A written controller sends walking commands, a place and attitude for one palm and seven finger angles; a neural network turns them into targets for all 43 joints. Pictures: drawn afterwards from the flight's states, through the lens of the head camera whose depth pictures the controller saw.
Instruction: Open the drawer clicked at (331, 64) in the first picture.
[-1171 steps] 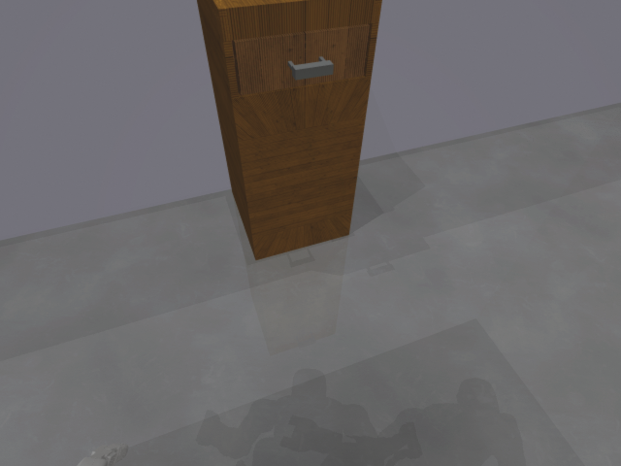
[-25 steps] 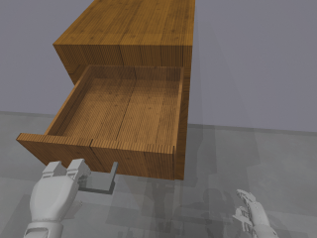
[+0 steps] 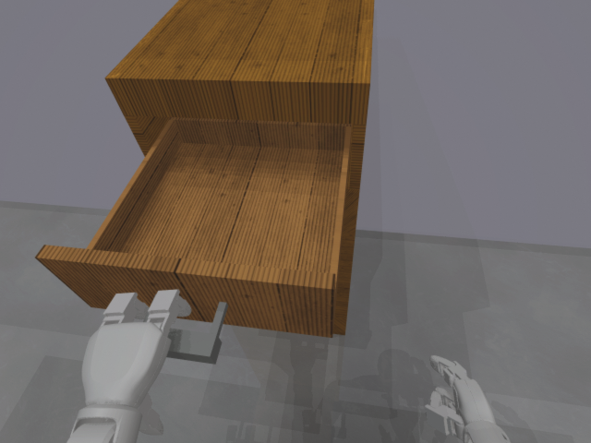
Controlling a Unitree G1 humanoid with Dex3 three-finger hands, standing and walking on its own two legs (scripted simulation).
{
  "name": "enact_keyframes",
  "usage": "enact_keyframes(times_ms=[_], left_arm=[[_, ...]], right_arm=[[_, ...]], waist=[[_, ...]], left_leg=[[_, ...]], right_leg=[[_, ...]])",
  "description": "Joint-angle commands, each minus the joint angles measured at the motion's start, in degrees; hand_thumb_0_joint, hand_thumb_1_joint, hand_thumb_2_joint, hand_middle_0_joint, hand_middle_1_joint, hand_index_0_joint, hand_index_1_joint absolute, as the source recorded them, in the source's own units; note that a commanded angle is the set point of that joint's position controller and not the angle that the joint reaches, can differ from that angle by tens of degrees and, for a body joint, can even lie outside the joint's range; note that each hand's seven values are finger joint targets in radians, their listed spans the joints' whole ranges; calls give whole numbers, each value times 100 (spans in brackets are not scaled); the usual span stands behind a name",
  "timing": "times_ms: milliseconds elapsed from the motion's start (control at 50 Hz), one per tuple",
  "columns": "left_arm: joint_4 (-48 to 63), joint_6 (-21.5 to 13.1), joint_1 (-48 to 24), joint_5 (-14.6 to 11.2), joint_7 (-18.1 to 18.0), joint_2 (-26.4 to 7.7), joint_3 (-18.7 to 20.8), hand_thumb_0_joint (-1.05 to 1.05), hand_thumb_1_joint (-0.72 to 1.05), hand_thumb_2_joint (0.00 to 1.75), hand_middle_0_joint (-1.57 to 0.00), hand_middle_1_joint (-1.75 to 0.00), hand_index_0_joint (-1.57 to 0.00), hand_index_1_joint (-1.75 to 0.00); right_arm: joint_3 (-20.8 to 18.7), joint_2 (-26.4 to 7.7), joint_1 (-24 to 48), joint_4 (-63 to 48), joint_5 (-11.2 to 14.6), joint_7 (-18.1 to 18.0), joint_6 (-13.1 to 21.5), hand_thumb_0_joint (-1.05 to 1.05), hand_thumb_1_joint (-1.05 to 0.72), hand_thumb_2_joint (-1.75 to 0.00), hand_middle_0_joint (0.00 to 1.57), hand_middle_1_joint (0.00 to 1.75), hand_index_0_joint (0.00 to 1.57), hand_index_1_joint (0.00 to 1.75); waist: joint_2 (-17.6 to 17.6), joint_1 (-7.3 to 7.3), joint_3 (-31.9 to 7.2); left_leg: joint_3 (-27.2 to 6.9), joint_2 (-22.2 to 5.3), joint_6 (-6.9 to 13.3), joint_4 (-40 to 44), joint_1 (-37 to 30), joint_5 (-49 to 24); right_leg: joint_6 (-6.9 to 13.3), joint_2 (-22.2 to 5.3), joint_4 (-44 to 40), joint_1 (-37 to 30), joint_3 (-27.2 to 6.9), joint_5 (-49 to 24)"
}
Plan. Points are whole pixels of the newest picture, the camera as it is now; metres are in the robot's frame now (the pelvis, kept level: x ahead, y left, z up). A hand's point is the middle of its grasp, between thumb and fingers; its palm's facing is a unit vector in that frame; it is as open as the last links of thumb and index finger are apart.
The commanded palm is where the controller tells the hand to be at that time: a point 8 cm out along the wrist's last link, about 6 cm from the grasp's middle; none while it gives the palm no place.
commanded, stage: lift the hand off the handle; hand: left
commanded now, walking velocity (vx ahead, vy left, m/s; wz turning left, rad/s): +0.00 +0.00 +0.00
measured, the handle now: (182, 324) +0.24 +0.19 +0.05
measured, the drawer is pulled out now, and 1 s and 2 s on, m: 0.30 0.30 0.30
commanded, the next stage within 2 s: draw the hand back to the body in 1.34 s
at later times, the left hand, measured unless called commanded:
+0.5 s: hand (136, 338) +0.20 +0.22 +0.09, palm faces +0.09 -0.09 -0.99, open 13.2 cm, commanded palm +0.17 +0.22 +0.15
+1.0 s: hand (110, 291) +0.22 +0.22 +0.16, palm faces +0.15 -0.11 -0.98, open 13.8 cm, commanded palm +0.17 +0.22 +0.22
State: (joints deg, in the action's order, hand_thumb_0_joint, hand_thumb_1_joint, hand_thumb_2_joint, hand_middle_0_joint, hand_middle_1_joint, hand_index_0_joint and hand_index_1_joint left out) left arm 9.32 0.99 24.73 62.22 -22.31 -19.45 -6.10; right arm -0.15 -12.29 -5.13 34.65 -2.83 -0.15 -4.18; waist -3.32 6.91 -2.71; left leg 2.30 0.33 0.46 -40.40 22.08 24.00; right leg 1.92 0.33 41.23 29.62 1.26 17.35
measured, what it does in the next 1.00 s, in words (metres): stands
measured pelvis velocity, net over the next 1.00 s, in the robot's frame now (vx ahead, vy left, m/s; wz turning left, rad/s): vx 0.00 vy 0.00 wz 0.01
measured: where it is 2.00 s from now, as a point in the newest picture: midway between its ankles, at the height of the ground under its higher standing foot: outside the picture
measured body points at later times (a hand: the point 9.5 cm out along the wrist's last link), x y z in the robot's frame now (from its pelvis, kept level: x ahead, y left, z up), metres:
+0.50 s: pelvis +0.00 +0.00 +0.01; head +0.02 -0.05 +0.46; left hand +0.19 +0.22 +0.14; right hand +0.24 -0.20 -0.08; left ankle -0.04 +0.11 -0.72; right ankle +0.04 -0.10 -0.72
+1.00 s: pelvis +0.00 +0.00 +0.03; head +0.00 -0.05 +0.47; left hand +0.20 +0.23 +0.21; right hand +0.25 -0.19 -0.07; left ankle -0.04 +0.11 -0.72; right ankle +0.04 -0.10 -0.72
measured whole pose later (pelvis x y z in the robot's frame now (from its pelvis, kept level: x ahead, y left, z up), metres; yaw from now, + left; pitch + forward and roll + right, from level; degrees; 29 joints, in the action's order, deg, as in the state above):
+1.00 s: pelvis +0.00 +0.00 +0.03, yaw +1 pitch -2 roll +0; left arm 27.5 11.7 16.5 50.0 -1.8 -28.0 -2.9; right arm 3.2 -15.3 -1.8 33.6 1.2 -0.8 -8.8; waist -7.3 6.8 1.0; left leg 1.2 0.5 0.6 -23.9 5.3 16.3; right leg 1.4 0.5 24.8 12.3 2.1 10.3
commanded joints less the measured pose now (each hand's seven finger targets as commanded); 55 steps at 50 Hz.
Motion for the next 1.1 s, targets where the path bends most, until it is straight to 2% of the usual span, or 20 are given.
enact_keyframes(times_ms=[0,80,160,180,260,420,460,520,580,600,620,680,800,860,880,920,960,980,1060,1080], left_arm=[[1239,121,-667,-165,-170,-695,497,0,-50,30,-30,-120,-30,-120],[1677,171,-521,-223,-95,-805,539,0,-50,30,-30,-120,-30,-120],[1831,241,-850,-298,20,-989,676,0,-50,30,-30,-120,-30,-120],[1956,236,-930,-267,53,-821,479,0,-50,30,-30,-120,-30,-120],[2032,298,-644,-423,159,-1194,873,0,-50,30,-30,-120,-30,-120],[2363,474,-850,-543,523,-1090,670,0,-50,30,-30,-120,-30,-120],[2388,563,-919,-629,613,-1367,926,0,-50,30,-30,-120,-30,-120],[2470,558,-1023,-651,753,-1413,925,0,-50,30,-30,-120,-30,-120],[2729,568,-1152,-724,870,-1466,959,0,-50,30,-30,-120,-30,-120],[2710,543,-1132,-799,886,-1742,1218,0,-50,30,-30,-120,-30,-120],[2782,548,-995,-803,922,-1544,1043,0,-50,30,-30,-120,-30,-120],[2981,590,-1029,-900,1038,-1553,1083,0,-50,30,-30,-120,-30,-120],[2547,867,-1310,-1022,1468,-1708,1106,0,-50,30,-30,-120,-30,-120],[2887,1034,-1512,-1133,1707,-1778,1100,0,-50,30,-30,-120,-30,-120],[2994,1040,-1662,-1082,1793,-1595,857,0,-50,30,-30,-120,-30,-120],[3135,1022,-1622,-1137,1858,-1700,883,0,-50,30,-30,-120,-30,-120],[3265,1060,-1487,-1205,1853,-2099,1321,0,-50,30,-30,-120,-30,-120],[3279,1046,-1544,-1100,1885,-1948,1171,0,-50,30,-30,-120,-30,-120],[3289,1094,-1610,-1289,1895,-2322,1673,0,-50,30,-30,-120,-30,-120],[3296,1098,-1779,-1245,1955,-2124,1471,0,-50,30,-30,-120,-30,-120]], right_arm=[[-219,-586,781,-890,70,-123,257,0,-90,-90,20,30,20,30],[-144,-581,812,-980,46,-154,258,0,-90,-90,20,30,20,30],[-129,-615,934,-965,81,-198,196,0,-90,-90,20,30,20,30],[-102,-577,870,-973,50,-176,213,0,-90,-90,20,30,20,30],[-96,-639,959,-1016,117,-216,198,0,-90,-90,20,30,20,30],[-43,-649,1017,-993,151,-170,112,0,-90,-90,20,30,20,30],[-15,-680,1193,-1030,207,-204,79,0,-90,-90,20,30,20,30],[14,-671,1080,-984,173,-222,60,0,-90,-90,20,30,20,30],[77,-662,1123,-1034,196,-228,57,0,-90,-90,20,30,20,30],[27,-728,1164,-980,232,-247,23,0,-90,-90,20,30,20,30],[56,-715,1178,-1026,217,-235,28,0,-90,-90,20,30,20,30],[105,-698,1159,-1070,244,-208,29,0,-90,-90,20,30,20,30],[114,-727,1368,-936,340,-165,-126,0,-90,-90,20,30,20,30],[137,-796,1609,-1100,438,-139,-163,0,-90,-90,20,30,20,30],[183,-738,1440,-1103,382,-110,-149,0,-90,-90,20,30,20,30],[141,-804,1450,-1123,383,-109,-175,0,-90,-90,20,30,20,30],[176,-877,1623,-1226,455,-133,-180,0,-90,-90,20,30,20,30],[249,-786,1458,-1211,396,-97,-172,0,-90,-90,20,30,20,30],[213,-860,1663,-1196,482,-67,-228,0,-90,-90,20,30,20,30],[247,-759,1509,-1185,423,-24,-222,0,-90,-90,20,30,20,30]], waist=[[368,-148,-1124],[280,-60,-1326],[199,-97,-1053],[154,-107,-1024],[200,3,-1094],[196,-13,-786],[196,-8,-752],[336,21,-800],[233,21,-880],[61,8,-829],[-2,51,-834],[50,33,-869],[150,-48,-295],[-115,-42,-495],[0,-7,-734],[-55,-13,-759],[-113,22,-773],[-10,65,-815],[-86,42,-485],[67,71,-577]], left_leg=[[-255,117,-24,623,-110,-1479],[-237,130,7,669,-194,-1615],[-256,92,-4,823,-285,-1531],[-250,100,22,824,-316,-1542],[-242,74,3,959,-452,-1716],[-190,49,40,1255,-660,-1789],[-226,18,39,1338,-709,-1692],[-160,52,78,1423,-814,-1779],[-181,24,84,1491,-953,-1868],[-195,2,41,1579,-989,-1931],[-175,17,46,1595,-1008,-2027],[-191,-28,52,1643,-1082,-2092],[-200,-55,54,1963,-1065,-1849],[-219,-117,46,2038,-1093,-1837],[-202,-55,78,2039,-1134,-2000],[-206,-78,61,2085,-1190,-2132],[-269,-171,39,2064,-1114,-2070],[-235,-115,44,2089,-1071,-2142],[-268,-190,11,2131,-1006,-2032],[-236,-113,39,2128,-1037,-2133]], right_leg=[[68,61,-628,-1088,-257,-928],[43,-10,-651,-1349,-330,-1091],[52,11,-841,-1339,-369,-905],[41,-26,-836,-1292,-324,-840],[34,-8,-988,-1665,-420,-1131],[-21,-58,-1270,-1858,-314,-1119],[-11,-44,-1400,-1995,-432,-1068],[-65,-101,-1496,-2203,-377,-1192],[-70,-138,-1580,-2322,-375,-1236],[-49,-88,-1634,-2401,-427,-1351],[-68,-112,-1621,-2435,-349,-1442],[-77,-134,-1682,-2492,-302,-1415],[-87,-102,-1919,-2517,-269,-1111],[-94,-84,-1893,-2699,-248,-1142],[-99,-140,-1838,-2834,-149,-1195],[-116,-120,-1853,-2936,-133,-1398],[-117,-64,-1825,-3020,-224,-1474],[-108,-141,-1791,-3041,-130,-1379],[-83,-65,-1859,-2958,-234,-1417],[-78,-137,-1847,-2977,-180,-1375]])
